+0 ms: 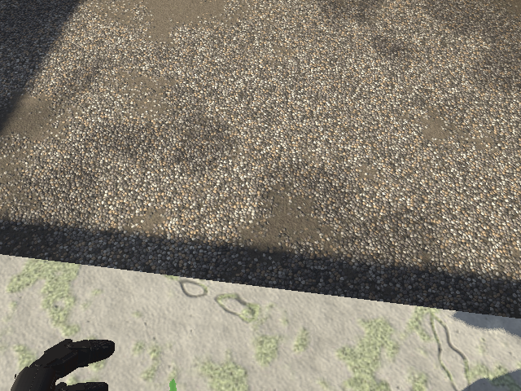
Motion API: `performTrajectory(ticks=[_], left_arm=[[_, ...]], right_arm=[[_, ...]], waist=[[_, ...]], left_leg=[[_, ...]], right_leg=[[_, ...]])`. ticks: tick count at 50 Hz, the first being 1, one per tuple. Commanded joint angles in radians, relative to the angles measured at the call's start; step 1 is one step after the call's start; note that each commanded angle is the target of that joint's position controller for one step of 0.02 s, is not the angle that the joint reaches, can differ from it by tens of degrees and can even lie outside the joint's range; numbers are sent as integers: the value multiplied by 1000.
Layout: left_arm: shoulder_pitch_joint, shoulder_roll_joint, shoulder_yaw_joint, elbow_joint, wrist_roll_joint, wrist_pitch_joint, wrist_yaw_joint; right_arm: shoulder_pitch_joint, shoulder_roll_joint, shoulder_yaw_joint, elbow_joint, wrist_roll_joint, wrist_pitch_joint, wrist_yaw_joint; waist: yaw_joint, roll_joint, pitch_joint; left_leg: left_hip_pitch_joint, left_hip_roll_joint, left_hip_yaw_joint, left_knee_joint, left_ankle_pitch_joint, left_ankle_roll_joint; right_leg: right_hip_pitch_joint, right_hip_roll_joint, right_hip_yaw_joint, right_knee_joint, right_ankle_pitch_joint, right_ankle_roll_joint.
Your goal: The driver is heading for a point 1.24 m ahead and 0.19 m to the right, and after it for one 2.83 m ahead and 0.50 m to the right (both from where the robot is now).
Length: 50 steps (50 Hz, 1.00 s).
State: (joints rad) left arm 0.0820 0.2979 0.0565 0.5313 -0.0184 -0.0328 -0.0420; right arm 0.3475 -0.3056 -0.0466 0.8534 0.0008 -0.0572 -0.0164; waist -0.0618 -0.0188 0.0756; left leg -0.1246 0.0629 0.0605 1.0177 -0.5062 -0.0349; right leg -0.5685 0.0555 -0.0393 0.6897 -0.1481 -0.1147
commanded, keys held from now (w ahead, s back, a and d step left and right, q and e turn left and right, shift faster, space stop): w+e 0.52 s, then w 0.48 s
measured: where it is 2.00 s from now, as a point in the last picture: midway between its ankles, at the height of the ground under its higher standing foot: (307, 385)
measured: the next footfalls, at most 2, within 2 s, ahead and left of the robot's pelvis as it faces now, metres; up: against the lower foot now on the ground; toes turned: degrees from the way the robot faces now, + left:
left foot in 0.40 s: +0.39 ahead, +0.10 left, +0.00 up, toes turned -18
right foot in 0.80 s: +0.42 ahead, -0.21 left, +0.00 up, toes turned -18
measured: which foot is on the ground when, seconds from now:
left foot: up 0.00-0.38, down 0.40-0.80, up 0.82-1.00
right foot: down 0.00-0.42, up 0.44-0.78, down 0.80-1.00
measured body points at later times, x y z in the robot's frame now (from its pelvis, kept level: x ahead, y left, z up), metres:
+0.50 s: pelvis +0.25 +0.02 +0.01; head +0.26 +0.02 +0.46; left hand +0.41 +0.26 -0.10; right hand +0.33 -0.27 -0.08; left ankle +0.35 +0.11 -0.71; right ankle +0.14 -0.06 -0.64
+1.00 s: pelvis +0.36 -0.07 +0.02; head +0.36 -0.08 +0.47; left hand +0.55 +0.11 -0.09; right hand +0.39 -0.36 -0.08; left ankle +0.43 +0.04 -0.65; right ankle +0.35 -0.15 -0.71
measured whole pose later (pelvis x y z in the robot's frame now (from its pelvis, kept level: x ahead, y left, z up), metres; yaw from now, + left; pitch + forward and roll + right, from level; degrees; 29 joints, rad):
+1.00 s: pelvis +0.36 -0.07 +0.02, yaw -25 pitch +0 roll +1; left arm 0.30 0.21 0.00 0.69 0.01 0.00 0.01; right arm 0.18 -0.25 -0.03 0.66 -0.02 0.06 -0.02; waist 0.01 0.01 0.00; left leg -0.52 -0.03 -0.03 1.02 -0.38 -0.04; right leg -0.34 0.07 0.02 0.61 -0.27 -0.07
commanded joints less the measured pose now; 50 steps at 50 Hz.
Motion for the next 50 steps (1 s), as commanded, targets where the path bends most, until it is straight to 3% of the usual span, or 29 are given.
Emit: performTrajectory(ticks=[1, 2, 4, 7, 11, 15, 18, 19, 20, 21, 22, 23, 24, 25, 27, 30, 33, 35, 37, 38, 39, 40, 41, 42, 43, 45, 46, 48, 50], left_arm=[[306, 167, 60, 4, 11, -2, 16], [247, 135, 50, 2, 5, -8, 20], [157, 105, 34, -25, 40, -11, 25], [167, 96, 35, -6, 31, -6, 43], [241, 97, 35, 26, 14, 29, 72], [277, 108, 39, 41, 5, 34, 73], [313, 102, 36, 62, -11, 42, 73], [296, 154, 47, 46, 43, 41, 63], [283, 123, 43, 33, 36, 38, 68], [275, 68, 26, 10, 16, 27, 67], [365, 49, 23, -12, 1, 28, 64], [298, 110, 29, 2, 45, 32, 73], [190, 116, 33, -10, 50, 38, 73], [159, 96, 29, -20, 50, 43, 69], [173, 54, 18, -24, 52, 70, 57], [236, 49, 17, 13, 44, 98, 58], [161, 31, 3, 11, 50, 96, 54], [122, 8, -9, 8, 38, 98, 39], [117, 7, -13, 9, 29, 97, 32], [164, 13, -10, 32, 21, 89, 33], [238, 21, -5, 66, 22, 76, 40], [333, 87, 10, 75, 41, 59, 50], [347, 180, 18, 56, 31, 59, 59], [365, 192, 34, 82, 4, 60, 67], [308, 136, 18, 83, 9, 57, 72], [217, 53, -9, 76, 28, 49, 74], [145, 25, -22, 61, 23, 36, 75], [122, 43, -23, 72, 28, 9, 60], [150, 45, -24, 88, 23, 5, 52]], right_arm=[[-37, -171, -26, -147, 31, -65, 8], [-77, -145, -18, -160, 19, -68, -6], [-75, -143, -25, -162, 6, -46, -17], [-59, -103, -15, -157, -9, -19, -14], [-203, -33, 16, -198, -30, -9, -5], [-289, -44, 16, -229, -23, -17, 8], [-278, -76, -8, -250, -13, -30, 15], [-187, -71, 2, -220, -52, 1, 7], [-118, -70, 0, -215, -54, -3, 0], [10, -137, -14, -217, -67, -10, -9], [79, -247, -52, -184, -46, 7, -11], [26, -172, -42, -211, -10, 20, -8], [-7, -104, -23, -228, -16, 20, -7], [-26, -83, -17, -222, -28, 19, -5], [-49, -53, -5, -205, -32, 8, -7], [8, -59, -5, -158, -25, -9, 6], [4, -80, -10, -139, -13, -4, 11], [-17, -91, -12, -149, -16, 15, 14], [-8, -113, -20, -157, -13, 34, 12], [-34, -125, -25, -171, -10, 46, 10], [-45, -104, -19, -179, -11, 58, 4], [-36, -49, -5, -199, -4, 61, 4], [-84, 10, 11, -278, 14, 69, 0], [-119, -67, -10, -286, -2, 82, -10], [-146, -73, -15, -287, 1, 85, -13], [-107, -37, -6, -260, -5, 87, -12], [-91, -44, -12, -248, -14, 96, -14], [-54, -13, -4, -229, -24, 115, -8], [-90, 6, 9, -228, -23, 132, 1]], waist=[[164, -76, -387], [121, 31, -247], [48, -5, -156], [23, -1, -132], [66, -35, -94], [98, -62, -92], [86, -74, -95], [68, -126, -131], [35, -101, -126], [-30, 51, -217], [6, 347, -326], [-7, 234, -223], [-24, 123, -151], [0, 79, -126], [49, 122, -100], [82, 146, -114], [84, 134, -80], [74, 192, -86], [65, 209, -98], [98, 177, -103], [131, 127, -117], [181, -91, -172], [170, -301, -193], [197, -238, -184], [155, -174, -112], [79, -125, -113], [33, -91, -91], [-1, -113, -148], [19, -130, -173]], left_leg=[[-649, -26, -180, 450, 43, 29], [-645, 15, -167, 360, 107, 28], [-519, 42, -170, 270, 173, 21], [-475, 34, -135, 150, 222, -8], [-462, -8, -102, -140, 462, -3], [-361, -61, -113, -300, 546, 14], [-296, -77, -122, -376, 456, 43], [-232, -109, -37, -381, 328, 54], [-94, -81, -109, -446, 306, 77], [99, 115, -339, -521, 217, 135], [290, 322, -716, -650, 59, 268], [215, 340, -822, -676, -39, 271], [127, 302, -696, -656, 20, 264], [46, 273, -588, -663, 96, 258], [-102, 222, -429, -675, 213, 229], [-153, 201, -314, -655, 421, 235], [-206, 171, -181, -636, 460, 183], [-268, 143, -106, -592, 542, 159], [-279, 148, -127, -575, 404, 155], [-308, 145, -139, -552, 332, 142], [-346, 107, -125, -448, 335, 118], [-415, 18, -20, -114, 255, 61], [-604, -120, -15, 136, -91, 31], [-658, -118, -120, 216, -89, 34], [-688, -96, -142, 274, -25, 29], [-605, -68, -150, 228, 63, 12], [-468, -72, -131, 136, 118, -11], [-300, -97, -79, 30, 152, -16], [-245, -104, -47, -100, 143, -4]], right_leg=[[847, -356, 666, -342, 18, -261], [665, -298, 563, -350, 49, -218], [425, -222, 432, -372, 228, -194], [292, -186, 375, -384, 296, -205], [232, -110, 329, -310, 270, -158], [210, -118, 402, -242, 174, -128], [262, -140, 509, -168, 33, -120], [281, -111, 482, -139, 111, -95], [200, -63, 487, -40, 112, -56], [101, -1, 388, 222, -29, -2], [-112, 141, 204, 474, -451, 49], [-261, 70, 200, 583, -419, 53], [-274, 50, 208, 651, -336, 57], [-248, 28, 191, 678, -292, 61], [-158, -3, 195, 614, -258, 74], [-92, 22, 178, 570, -235, 86], [-1, -6, 114, 319, -147, 85], [135, 5, 23, 181, -147, 81], [241, 13, -30, 75, -153, 71], [344, 15, -39, -17, -98, 66], [465, 19, -9, -75, -107, 57], [557, -148, 252, -177, -123, 18], [585, -367, 585, -326, 8, -67], [519, -396, 682, -335, -24, -147], [471, -366, 614, -313, -7, -149], [378, -291, 465, -289, 108, -103], [237, -249, 349, -289, 353, -90], [189, -200, 249, -262, 540, -76], [237, -174, 225, -252, 496, -57]])
Velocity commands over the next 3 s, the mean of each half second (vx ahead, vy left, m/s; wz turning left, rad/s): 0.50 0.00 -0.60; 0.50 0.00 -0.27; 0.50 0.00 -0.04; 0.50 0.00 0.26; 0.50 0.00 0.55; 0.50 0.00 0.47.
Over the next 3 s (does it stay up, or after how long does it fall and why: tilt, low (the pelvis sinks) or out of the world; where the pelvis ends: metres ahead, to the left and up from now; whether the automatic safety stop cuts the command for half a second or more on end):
stays up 0.37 -0.12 0.00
